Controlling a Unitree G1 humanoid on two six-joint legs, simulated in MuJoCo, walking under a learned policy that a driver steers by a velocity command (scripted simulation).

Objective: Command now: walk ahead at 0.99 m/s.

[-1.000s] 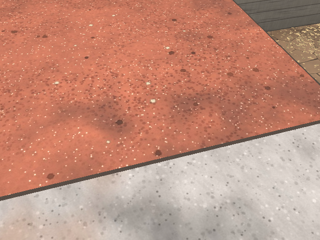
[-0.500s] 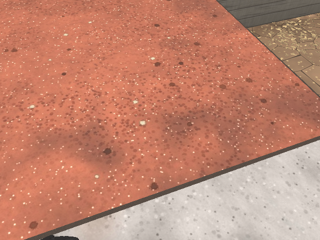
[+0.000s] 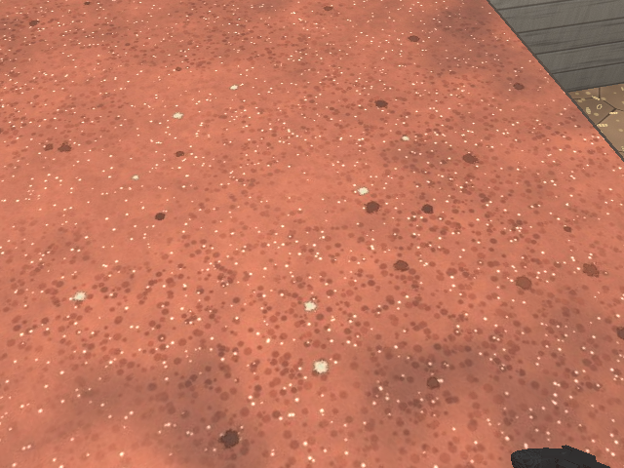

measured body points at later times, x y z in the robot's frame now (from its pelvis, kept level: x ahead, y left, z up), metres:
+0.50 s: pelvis +0.50 +0.02 -0.01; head +0.53 +0.02 +0.44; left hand +0.75 +0.23 -0.08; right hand +0.39 -0.23 -0.14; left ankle +0.32 +0.09 -0.73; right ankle +0.74 -0.12 -0.68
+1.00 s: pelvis +0.98 +0.06 -0.02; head +1.01 +0.07 +0.42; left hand +0.84 +0.28 -0.16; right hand +1.27 -0.08 -0.11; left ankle +1.15 +0.15 -0.72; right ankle +0.79 -0.10 -0.71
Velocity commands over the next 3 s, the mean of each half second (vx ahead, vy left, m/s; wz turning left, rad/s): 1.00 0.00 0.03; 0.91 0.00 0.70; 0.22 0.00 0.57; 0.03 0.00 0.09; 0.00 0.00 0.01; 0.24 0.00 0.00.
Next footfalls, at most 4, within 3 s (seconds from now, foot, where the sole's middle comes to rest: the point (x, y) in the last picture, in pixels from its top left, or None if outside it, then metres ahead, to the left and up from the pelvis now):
0.14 left None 0.36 0.09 -0.77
0.58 right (389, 331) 0.82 -0.09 -0.77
1.02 left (298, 212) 1.19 0.16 -0.77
1.48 right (324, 158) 1.42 0.10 -0.77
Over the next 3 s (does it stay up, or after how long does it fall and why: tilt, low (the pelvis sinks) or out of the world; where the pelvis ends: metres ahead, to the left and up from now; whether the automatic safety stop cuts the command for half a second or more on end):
stays up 1.35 0.17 0.00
